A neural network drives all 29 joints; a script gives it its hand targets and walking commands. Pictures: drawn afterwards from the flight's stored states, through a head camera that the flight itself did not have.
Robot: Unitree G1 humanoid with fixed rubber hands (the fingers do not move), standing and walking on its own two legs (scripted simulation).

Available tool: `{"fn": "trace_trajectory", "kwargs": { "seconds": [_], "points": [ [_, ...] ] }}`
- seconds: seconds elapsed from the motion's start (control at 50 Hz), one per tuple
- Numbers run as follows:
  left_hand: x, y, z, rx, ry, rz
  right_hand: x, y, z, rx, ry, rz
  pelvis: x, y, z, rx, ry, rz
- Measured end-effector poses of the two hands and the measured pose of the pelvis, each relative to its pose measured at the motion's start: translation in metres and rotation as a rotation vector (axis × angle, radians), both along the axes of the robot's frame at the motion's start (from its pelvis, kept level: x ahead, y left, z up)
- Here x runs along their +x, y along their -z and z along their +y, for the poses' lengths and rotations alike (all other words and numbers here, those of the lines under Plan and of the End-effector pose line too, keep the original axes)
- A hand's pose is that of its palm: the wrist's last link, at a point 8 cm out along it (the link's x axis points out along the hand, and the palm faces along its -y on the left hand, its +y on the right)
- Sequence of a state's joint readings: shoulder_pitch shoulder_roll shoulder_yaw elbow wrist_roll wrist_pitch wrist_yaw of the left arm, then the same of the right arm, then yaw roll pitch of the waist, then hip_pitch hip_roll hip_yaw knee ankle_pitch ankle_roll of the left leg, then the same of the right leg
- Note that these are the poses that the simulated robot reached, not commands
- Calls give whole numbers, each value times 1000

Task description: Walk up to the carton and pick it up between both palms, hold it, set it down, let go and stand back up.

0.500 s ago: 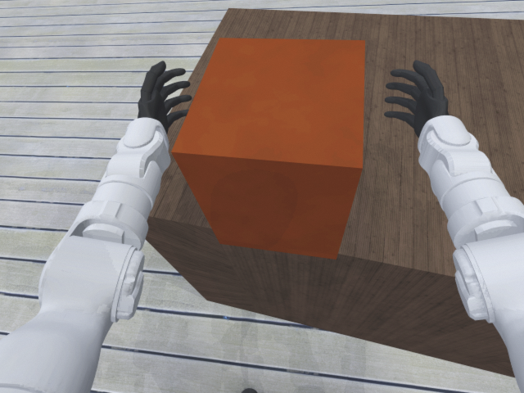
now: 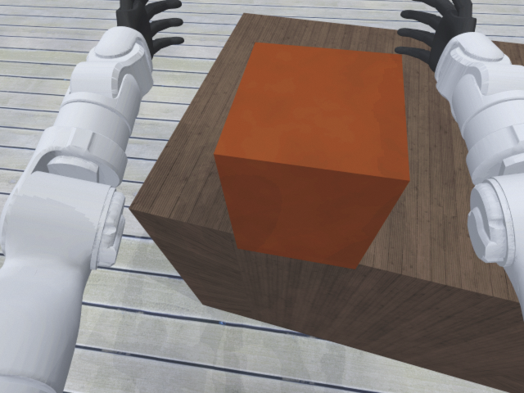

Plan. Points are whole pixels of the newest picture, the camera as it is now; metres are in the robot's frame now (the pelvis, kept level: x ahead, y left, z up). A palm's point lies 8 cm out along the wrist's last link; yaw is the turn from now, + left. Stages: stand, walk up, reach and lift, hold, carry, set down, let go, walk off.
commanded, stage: set down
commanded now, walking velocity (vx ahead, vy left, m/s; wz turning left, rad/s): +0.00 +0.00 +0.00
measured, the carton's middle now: (308, 164) +0.46 -0.02 +0.08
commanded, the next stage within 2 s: none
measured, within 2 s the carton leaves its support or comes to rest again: neither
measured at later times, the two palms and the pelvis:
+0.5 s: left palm (188, 82) +0.51 +0.16 +0.18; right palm (445, 84) +0.53 -0.19 +0.17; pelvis -0.03 -0.02 -0.01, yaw -2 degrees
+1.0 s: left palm (99, 30) +0.51 +0.25 +0.25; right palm (444, 34) +0.55 -0.17 +0.22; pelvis -0.01 +0.00 -0.01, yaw +1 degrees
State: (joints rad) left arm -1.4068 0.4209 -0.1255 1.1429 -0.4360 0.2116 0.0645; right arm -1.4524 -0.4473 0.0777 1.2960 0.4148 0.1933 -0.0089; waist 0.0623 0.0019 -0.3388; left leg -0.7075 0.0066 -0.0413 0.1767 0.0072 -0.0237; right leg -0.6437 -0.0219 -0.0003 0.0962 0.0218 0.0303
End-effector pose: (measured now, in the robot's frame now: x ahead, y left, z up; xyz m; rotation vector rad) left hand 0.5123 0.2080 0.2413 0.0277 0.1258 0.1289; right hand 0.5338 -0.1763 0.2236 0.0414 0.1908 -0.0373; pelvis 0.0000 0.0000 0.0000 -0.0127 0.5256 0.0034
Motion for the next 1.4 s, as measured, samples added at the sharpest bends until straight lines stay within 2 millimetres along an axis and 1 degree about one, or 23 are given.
{"fn": "trace_trajectory", "kwargs": {
  "seconds": [0.06,0.12,0.22,0.3,0.4,0.5,0.56,0.64,0.78,0.84,0.9,1.0,1.1,1.18,1.26,1.32,1.4],
  "points": [
    [-3,7,-3,11,-4,15,-4,8,-6,11,8,20,-3,-1,-1,-2,3,-13],
    [-7,22,-9,15,-6,40,-8,20,-13,16,15,31,-8,-1,-3,-2,9,-23],
    [-15,50,-24,22,-8,76,-13,37,-23,27,22,28,-17,0,-8,-2,18,-21],
    [-17,64,-37,34,-8,88,-14,50,-26,33,20,28,-25,2,-12,0,26,-3],
    [-14,68,-49,36,-9,82,-10,59,-24,35,10,25,-31,6,-17,4,34,39],
    [-6,60,-51,34,-12,70,-2,55,-18,35,2,5,-30,9,-18,9,34,83],
    [0,50,-49,30,-11,54,4,46,-14,32,2,-13,-26,10,-17,12,32,104],
    [6,32,-40,21,-7,29,11,27,-7,37,1,-45,-19,10,-12,14,24,121],
    [10,-1,-10,9,-13,-21,20,-9,6,61,-3,-102,-8,8,0,11,3,120],
    [9,-11,5,7,-30,-42,21,-17,10,72,-4,-103,-6,8,4,7,-3,113],
    [6,-15,22,-3,-57,-50,21,-15,10,70,0,-83,-6,7,6,3,-6,100],
    [0,-8,45,-18,-96,-48,20,-1,3,59,12,-46,-10,7,4,-3,-14,86],
    [0,14,55,-26,-112,-25,22,16,-8,43,20,-25,-17,7,-2,-6,-13,82],
    [4,34,52,-23,-106,-6,27,27,-13,41,16,-28,-21,9,-7,-6,-8,99],
    [14,46,41,-16,-86,-3,37,34,-13,49,4,-46,-22,11,-12,-5,0,133],
    [25,48,31,-17,-70,-7,46,35,-12,53,-5,-62,-20,13,-15,-3,7,165],
    [41,43,22,-25,-54,-15,60,33,-11,62,-4,-71,-12,16,-16,1,10,209]
  ]
}}
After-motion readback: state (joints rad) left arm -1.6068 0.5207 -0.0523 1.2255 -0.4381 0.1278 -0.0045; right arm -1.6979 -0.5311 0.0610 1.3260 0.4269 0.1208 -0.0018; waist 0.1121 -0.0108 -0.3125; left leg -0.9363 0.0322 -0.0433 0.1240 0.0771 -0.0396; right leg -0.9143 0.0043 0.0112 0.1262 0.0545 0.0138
